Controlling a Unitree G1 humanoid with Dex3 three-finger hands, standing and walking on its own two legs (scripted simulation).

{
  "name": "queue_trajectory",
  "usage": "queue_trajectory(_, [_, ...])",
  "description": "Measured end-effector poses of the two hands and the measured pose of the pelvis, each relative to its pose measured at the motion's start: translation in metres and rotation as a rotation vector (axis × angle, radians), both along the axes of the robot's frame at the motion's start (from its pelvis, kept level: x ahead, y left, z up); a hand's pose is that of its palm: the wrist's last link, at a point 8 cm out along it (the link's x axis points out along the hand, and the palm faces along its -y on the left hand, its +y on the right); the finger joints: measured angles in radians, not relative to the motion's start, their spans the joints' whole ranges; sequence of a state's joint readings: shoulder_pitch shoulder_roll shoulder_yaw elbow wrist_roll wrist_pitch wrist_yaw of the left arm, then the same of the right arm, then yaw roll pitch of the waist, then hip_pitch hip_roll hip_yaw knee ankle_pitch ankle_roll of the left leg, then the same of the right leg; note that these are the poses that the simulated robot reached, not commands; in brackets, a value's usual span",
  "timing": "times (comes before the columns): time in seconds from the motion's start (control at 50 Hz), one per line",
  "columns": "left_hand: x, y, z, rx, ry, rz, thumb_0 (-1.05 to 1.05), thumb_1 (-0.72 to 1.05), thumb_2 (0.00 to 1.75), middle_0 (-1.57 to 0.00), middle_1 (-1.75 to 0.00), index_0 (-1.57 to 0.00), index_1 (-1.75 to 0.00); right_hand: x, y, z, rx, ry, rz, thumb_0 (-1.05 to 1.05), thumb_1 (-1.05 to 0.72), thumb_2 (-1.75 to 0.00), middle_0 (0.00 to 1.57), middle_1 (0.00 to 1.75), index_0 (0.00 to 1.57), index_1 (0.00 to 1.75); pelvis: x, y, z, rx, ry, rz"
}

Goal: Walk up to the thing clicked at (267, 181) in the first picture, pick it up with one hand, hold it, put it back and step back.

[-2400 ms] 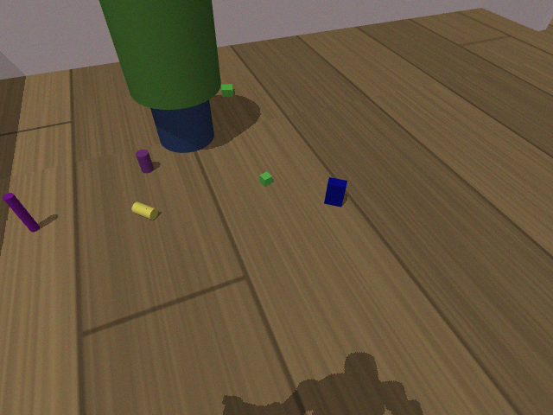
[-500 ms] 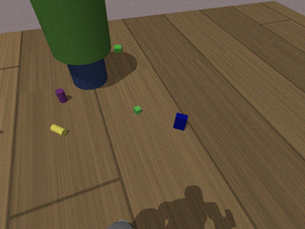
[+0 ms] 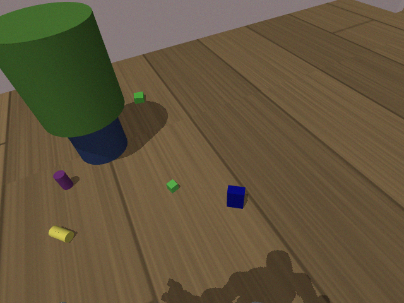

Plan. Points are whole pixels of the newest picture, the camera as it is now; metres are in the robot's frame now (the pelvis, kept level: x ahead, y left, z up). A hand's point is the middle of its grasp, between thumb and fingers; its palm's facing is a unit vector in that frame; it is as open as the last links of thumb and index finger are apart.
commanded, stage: walk up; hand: left
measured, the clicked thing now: (172, 186) +0.87 +0.25 -0.73
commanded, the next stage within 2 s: none
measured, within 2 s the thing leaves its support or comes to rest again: neither
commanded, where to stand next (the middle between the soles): +0.46 +0.07 m, yaw -1 degrees
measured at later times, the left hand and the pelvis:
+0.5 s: hand (70, 279) +0.21 +0.34 -0.14, palm faces -0.03 -0.94 -0.34, open 7.4 cm; pelvis +0.18 +0.07 +0.01, yaw +1 degrees
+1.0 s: hand (102, 191) +0.43 +0.32 -0.10, palm faces -0.03 -0.91 -0.42, open 7.4 cm; pelvis +0.34 +0.05 +0.01, yaw -1 degrees
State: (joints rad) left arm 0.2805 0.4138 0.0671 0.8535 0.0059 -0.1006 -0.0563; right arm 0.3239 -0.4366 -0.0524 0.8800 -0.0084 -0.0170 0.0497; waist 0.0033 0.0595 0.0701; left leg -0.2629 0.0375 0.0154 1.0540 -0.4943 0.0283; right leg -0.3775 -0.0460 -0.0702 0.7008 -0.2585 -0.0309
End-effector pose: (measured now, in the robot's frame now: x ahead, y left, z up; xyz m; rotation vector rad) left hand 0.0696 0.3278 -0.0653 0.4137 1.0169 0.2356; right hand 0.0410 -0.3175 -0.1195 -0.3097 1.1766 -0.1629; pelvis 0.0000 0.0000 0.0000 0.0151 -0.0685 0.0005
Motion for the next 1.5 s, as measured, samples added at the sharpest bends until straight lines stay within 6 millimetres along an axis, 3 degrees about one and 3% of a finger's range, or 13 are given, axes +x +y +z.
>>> queue_trajectory(0.12, [0.008,-0.009,0.01,-0.023,0.069,0.038,0.01,0.91,0.9,-0.21,-0.3,-0.2,-0.3,0.066,0.005,0.02,0.022,-0.039,0.04,0.01,-0.91,-0.9,0.2,0.3,0.2,0.3,0.04,0.0,0.019,-0.007,0.012,-0.005])
queue_trajectory(0.24, [0.026,0.004,0.002,-0.045,0.127,0.065,0.01,0.9,0.9,-0.21,-0.3,-0.21,-0.3,0.119,0.012,0.036,-0.009,-0.029,0.072,0.01,-0.91,-0.9,0.2,0.3,0.2,0.3,0.083,0.011,0.022,-0.03,0.025,0.005])
queue_trajectory(0.34, [0.054,0.03,-0.02,-0.069,0.149,0.087,0.01,0.9,0.9,-0.21,-0.3,-0.21,-0.3,0.175,0.03,0.042,-0.054,-0.044,0.097,0.01,-0.91,-0.9,0.2,0.3,0.2,0.3,0.126,0.033,0.012,-0.055,0.028,0.022])
queue_trajectory(0.44, [0.099,0.055,-0.043,-0.087,0.186,0.077,0.01,0.91,0.9,-0.2,-0.3,-0.2,-0.3,0.225,0.057,0.05,-0.086,-0.139,0.087,0.01,-0.91,-0.9,0.2,0.3,0.2,0.3,0.165,0.059,0.004,-0.035,0.016,0.012])
queue_trajectory(0.54, [0.158,0.062,-0.035,-0.11,0.151,0.031,0.01,0.91,0.9,-0.2,-0.3,-0.2,-0.3,0.239,0.076,0.065,-0.079,-0.144,0.044,0.0,-0.91,-0.9,0.21,0.3,0.2,0.3,0.197,0.07,0.018,-0.039,0.011,0.013])
queue_trajectory(0.66, [0.212,0.068,-0.023,-0.105,0.134,0.007,0.01,0.91,0.9,-0.2,-0.3,-0.2,-0.3,0.246,0.081,0.062,-0.069,-0.08,0.014,0.0,-0.9,-0.9,0.21,0.3,0.21,0.3,0.235,0.075,0.025,-0.016,0.012,0.0])
queue_trajectory(0.82, [0.291,0.054,-0.01,-0.056,0.123,-0.041,0.01,0.91,0.9,-0.2,-0.3,-0.2,-0.3,0.264,0.065,0.033,-0.033,0.008,-0.039,0.01,-0.9,-0.9,0.21,0.3,0.21,0.3,0.29,0.065,0.017,0.008,0.021,-0.017])
queue_trajectory(0.94, [0.342,0.036,-0.007,-0.021,0.033,-0.046,0.01,0.91,0.9,-0.2,-0.3,-0.2,-0.3,0.303,0.057,0.007,0.0,0.041,-0.038,0.01,-0.91,-0.9,0.2,0.3,0.2,0.3,0.325,0.05,0.006,-0.01,0.005,-0.017])
queue_trajectory(1.1, [0.362,0.036,0.003,-0.026,0.038,-0.028,0.01,0.91,0.9,-0.21,-0.3,-0.2,-0.3,0.362,0.062,0.019,-0.004,-0.001,-0.001,0.01,-0.91,-0.9,0.21,0.3,0.2,0.3,0.354,0.056,0.017,-0.007,0.007,-0.019])
queue_trajectory(1.22, [0.376,0.057,-0.025,-0.055,0.074,-0.005,0.01,0.9,0.9,-0.21,-0.3,-0.21,-0.3,0.38,0.071,0.02,-0.07,0.006,-0.016,0.0,-0.91,-0.9,0.2,0.3,0.2,0.3,0.369,0.074,0.005,-0.028,0.007,-0.014])
queue_trajectory(1.32, [0.388,0.067,-0.049,-0.108,0.101,0.027,0.01,0.91,0.9,-0.2,-0.3,-0.2,-0.3,0.386,0.09,0.028,-0.104,0.015,-0.018,0.01,-0.91,-0.9,0.2,0.3,0.2,0.3,0.372,0.088,0.002,-0.018,0.006,-0.015])
queue_trajectory(1.4, [0.385,0.069,-0.057,-0.132,0.145,0.033,0.01,0.91,0.9,-0.2,-0.3,-0.2,-0.3,0.398,0.098,0.035,-0.11,0.0,-0.002,0.01,-0.91,-0.9,0.21,0.3,0.21,0.3,0.372,0.09,0.004,-0.028,0.028,-0.016])
queue_trajectory(1.5, [0.364,0.067,-0.056,-0.125,0.202,0.052,0.01,0.91,0.9,-0.2,-0.3,-0.2,-0.3,0.418,0.1,0.034,-0.096,-0.034,0.005,0.01,-0.9,-0.9,0.21,0.3,0.21,0.3,0.37,0.092,0.007,-0.057,0.022,-0.02])
